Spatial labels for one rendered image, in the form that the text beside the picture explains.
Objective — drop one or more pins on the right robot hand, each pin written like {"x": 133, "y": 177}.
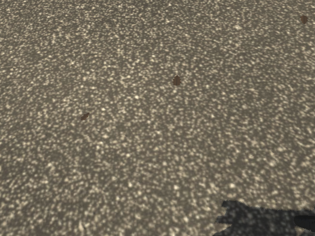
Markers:
{"x": 305, "y": 221}

